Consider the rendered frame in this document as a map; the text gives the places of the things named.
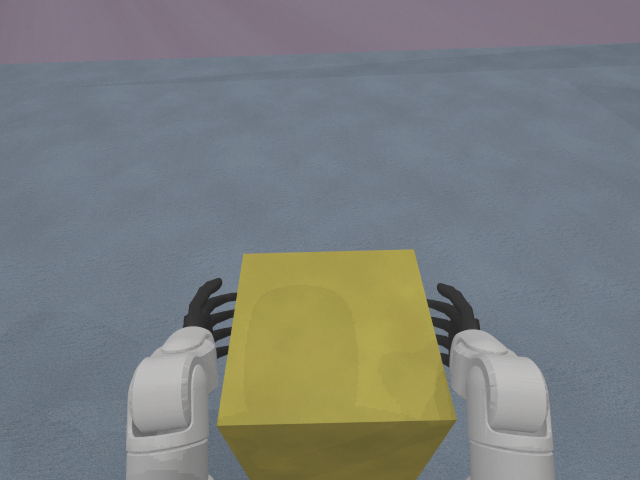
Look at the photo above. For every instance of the robot right hand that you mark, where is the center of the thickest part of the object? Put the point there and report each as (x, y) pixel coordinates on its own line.
(460, 314)

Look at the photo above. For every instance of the carton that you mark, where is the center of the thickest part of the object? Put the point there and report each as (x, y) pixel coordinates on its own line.
(333, 369)

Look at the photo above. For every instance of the robot right forearm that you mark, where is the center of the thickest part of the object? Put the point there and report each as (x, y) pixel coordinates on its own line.
(508, 409)

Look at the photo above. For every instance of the robot left forearm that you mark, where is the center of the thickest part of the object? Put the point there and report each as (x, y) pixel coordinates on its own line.
(168, 412)

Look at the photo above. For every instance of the robot left hand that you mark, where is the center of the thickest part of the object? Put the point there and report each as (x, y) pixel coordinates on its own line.
(201, 307)

